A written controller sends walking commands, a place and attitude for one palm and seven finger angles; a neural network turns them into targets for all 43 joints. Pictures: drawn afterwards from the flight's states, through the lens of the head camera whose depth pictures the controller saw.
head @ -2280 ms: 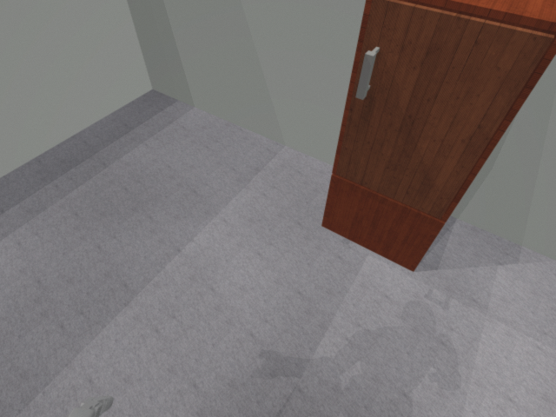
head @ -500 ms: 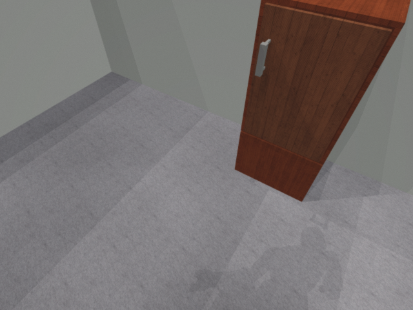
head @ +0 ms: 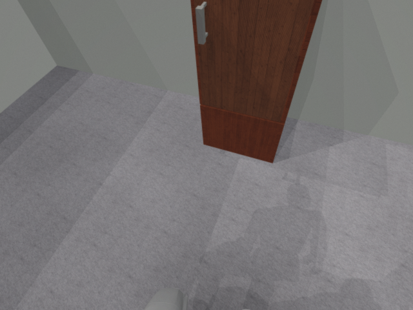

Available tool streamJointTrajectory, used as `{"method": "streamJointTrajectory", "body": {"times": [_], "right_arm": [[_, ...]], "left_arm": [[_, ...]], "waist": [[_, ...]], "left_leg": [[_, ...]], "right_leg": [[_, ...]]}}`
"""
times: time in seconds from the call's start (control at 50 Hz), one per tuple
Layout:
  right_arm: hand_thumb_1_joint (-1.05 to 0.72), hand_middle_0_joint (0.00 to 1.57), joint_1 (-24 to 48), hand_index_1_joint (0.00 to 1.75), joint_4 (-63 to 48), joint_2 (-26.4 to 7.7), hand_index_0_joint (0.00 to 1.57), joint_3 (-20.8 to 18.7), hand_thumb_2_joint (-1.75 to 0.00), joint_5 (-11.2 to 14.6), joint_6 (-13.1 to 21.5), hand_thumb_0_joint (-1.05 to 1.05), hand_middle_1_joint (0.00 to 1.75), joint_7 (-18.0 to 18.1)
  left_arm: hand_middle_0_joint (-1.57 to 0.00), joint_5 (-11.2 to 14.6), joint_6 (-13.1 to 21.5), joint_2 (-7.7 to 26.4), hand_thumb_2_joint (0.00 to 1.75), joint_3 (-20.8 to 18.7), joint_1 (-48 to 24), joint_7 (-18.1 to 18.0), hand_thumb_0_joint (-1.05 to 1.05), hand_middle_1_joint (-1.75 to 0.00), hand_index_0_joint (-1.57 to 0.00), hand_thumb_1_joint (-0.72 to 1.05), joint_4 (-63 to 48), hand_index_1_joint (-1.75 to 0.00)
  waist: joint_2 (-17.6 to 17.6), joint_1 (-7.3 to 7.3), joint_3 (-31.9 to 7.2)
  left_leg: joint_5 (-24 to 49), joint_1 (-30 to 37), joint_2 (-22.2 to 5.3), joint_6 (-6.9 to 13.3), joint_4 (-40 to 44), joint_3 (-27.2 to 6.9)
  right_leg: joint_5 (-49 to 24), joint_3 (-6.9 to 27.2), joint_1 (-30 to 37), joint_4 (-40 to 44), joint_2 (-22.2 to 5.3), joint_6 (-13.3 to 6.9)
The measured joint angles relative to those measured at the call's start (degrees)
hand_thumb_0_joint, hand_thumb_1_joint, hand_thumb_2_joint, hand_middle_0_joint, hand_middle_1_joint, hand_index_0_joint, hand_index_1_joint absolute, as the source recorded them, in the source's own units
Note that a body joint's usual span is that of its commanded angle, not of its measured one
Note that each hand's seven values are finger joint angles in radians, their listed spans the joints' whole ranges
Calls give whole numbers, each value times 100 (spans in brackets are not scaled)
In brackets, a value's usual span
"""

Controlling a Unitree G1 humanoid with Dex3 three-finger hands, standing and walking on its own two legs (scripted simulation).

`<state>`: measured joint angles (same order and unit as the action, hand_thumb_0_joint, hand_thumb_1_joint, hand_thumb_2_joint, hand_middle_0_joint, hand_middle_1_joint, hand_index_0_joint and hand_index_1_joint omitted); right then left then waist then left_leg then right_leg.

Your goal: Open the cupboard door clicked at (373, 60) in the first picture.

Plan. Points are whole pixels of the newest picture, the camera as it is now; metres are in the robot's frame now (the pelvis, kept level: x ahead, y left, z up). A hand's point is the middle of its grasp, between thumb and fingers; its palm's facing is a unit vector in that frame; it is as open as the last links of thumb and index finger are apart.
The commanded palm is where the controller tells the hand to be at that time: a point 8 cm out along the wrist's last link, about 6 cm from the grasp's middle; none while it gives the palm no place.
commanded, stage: turn to face it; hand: left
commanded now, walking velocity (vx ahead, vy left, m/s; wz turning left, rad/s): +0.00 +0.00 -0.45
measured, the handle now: (203, 23) +1.00 +0.10 +0.02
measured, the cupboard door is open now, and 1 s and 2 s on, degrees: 0 0 0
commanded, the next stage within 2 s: take the last steps up to it in 0.42 s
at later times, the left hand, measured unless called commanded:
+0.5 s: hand out of the picture +0.09 +0.26 -0.17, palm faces -0.15 -0.97 -0.21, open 7.4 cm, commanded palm none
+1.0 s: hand (118, 307) +0.13 +0.22 -0.15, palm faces -0.20 -0.96 -0.21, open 7.1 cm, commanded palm none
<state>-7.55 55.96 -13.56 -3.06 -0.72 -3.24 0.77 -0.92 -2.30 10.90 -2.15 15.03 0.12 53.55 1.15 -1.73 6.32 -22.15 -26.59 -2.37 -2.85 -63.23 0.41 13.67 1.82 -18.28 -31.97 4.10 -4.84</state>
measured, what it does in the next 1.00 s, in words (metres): steps on the spot: left foot, then right foot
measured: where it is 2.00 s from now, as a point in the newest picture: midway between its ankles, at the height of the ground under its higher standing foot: (204, 263)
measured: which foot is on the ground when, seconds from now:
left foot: up 0.00-0.38, down 0.40-0.86, up 0.88-1.00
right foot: down 0.00-0.42, up 0.44-0.84, down 0.86-1.00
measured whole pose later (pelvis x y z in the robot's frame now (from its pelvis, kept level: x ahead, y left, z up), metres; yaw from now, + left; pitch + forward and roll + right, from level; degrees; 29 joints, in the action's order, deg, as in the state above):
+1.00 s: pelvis +0.03 +0.06 +0.01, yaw -15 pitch -1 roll +0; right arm -26.6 66.1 -9.3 -2.4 -2.0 -1.6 -0.6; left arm -1.2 2.9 8.9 -3.1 15.5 -1.0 57.8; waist 1.1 1.2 -1.4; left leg -21.3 -23.8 -3.3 0.0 -55.1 4.7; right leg 17.2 -6.9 -6.2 -24.3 -2.7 0.3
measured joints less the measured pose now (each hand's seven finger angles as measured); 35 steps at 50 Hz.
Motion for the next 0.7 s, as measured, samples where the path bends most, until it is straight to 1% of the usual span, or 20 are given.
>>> {"method": "streamJointTrajectory", "body": {"times": [0.1,0.22,0.28,0.34,0.4,0.42,0.44,0.46,0.48,0.52,0.56,0.58,0.62,0.66,0.7], "right_arm": [[-90,20,7,30,-72,-50,20,-36,-90,-17,41,1,30,51],[-91,20,-6,30,-66,-95,20,-48,-90,-19,37,1,30,104],[-91,20,-18,30,-91,-51,20,-26,-90,3,67,1,30,105],[-91,20,-50,30,-138,29,20,12,-90,37,117,1,30,100],[-91,20,-173,30,-205,111,20,69,-90,68,251,1,30,104],[-91,20,-224,30,-200,166,20,82,-90,58,299,1,30,113],[-91,20,-282,30,-200,225,20,105,-90,39,304,1,30,109],[-91,20,-354,30,-215,259,20,136,-90,15,283,1,30,97],[-90,20,-430,30,-215,288,20,162,-90,-5,268,1,30,95],[-90,20,-572,30,-186,340,20,202,-90,-38,245,1,30,110],[-90,20,-680,30,-120,379,20,232,-90,-54,253,1,30,118],[-90,20,-726,30,-79,393,20,241,-90,-63,268,1,30,116],[-90,20,-838,30,-9,417,20,243,-90,-78,327,1,30,105],[-90,20,-987,30,61,441,20,233,-90,-87,404,1,30,95],[-90,20,-1160,30,157,463,20,221,-90,-99,464,1,30,80]], "left_arm": [[-20,7,32,-41,90,-34,94,-19,1,-30,-20,91,24,-30],[-20,-34,41,-5,90,-94,59,-40,1,-30,-20,91,1,-30],[-20,-64,29,57,90,-113,6,-50,1,-30,-20,91,-23,-30],[-20,-85,-3,142,90,-132,-53,-55,1,-30,-20,91,-52,-30],[-20,-66,-56,237,90,-155,-103,-59,1,-30,-20,91,-74,-30],[-20,-46,-78,288,90,-173,-124,-54,1,-30,-20,91,-75,-30],[-20,-33,-103,332,90,-199,-147,-48,1,-30,-20,91,-53,-30],[-20,-38,-130,354,90,-223,-152,-39,1,-30,-20,91,-39,-30],[-20,-62,-150,372,90,-243,-154,-25,1,-30,-20,91,-24,-30],[-20,-100,-165,408,90,-287,-163,15,1,-30,-20,91,-11,-30],[-20,-104,-142,432,90,-306,-150,39,1,-30,-20,91,-4,-30],[-20,-103,-127,433,90,-301,-131,44,1,-30,-20,91,14,-30],[-20,-107,-108,409,90,-267,-69,56,1,-30,-20,91,83,-30],[-20,-113,-103,357,90,-217,-22,75,1,-30,-20,91,187,-30],[-20,-116,-102,283,90,-158,-19,91,1,-30,-20,91,287,-30]], "waist": [[-56,25,-152],[-56,5,-351],[-112,-14,-431],[-193,-23,-510],[-248,53,-592],[-329,96,-607],[-414,115,-613],[-433,133,-631],[-428,156,-649],[-414,182,-660],[-411,170,-659],[-404,163,-655],[-369,188,-667],[-324,252,-686],[-275,334,-690]], "left_leg": [[263,-84,4,-91,113,-153],[118,158,24,-95,670,-251],[-44,381,75,-41,1238,-224],[-125,663,155,61,1969,-194],[301,1170,199,186,3174,-139],[561,1242,243,273,3370,-87],[610,1267,285,353,3375,-10],[590,1299,274,417,3381,53],[578,1349,246,460,3434,103],[624,1462,202,507,3603,185],[694,1536,180,539,3744,286],[715,1571,171,554,3796,343],[726,1635,154,583,3872,448],[724,1702,146,607,3941,529],[720,1772,140,614,4003,582]], "right_leg": [[-416,293,77,589,121,-3],[-588,556,71,764,269,55],[-645,693,40,782,309,115],[-698,833,-21,779,339,214],[-675,923,-142,627,385,363],[-528,944,-235,426,360,399],[-30,923,-374,44,329,431],[436,789,-555,-485,314,494],[672,647,-734,-1056,291,563],[761,433,-1012,-2120,186,662],[665,306,-1139,-2792,20,718],[638,255,-1125,-2933,-72,732],[653,138,-994,-2903,-253,735],[738,1,-788,-2602,-414,716],[871,-161,-544,-2118,-545,681]]}}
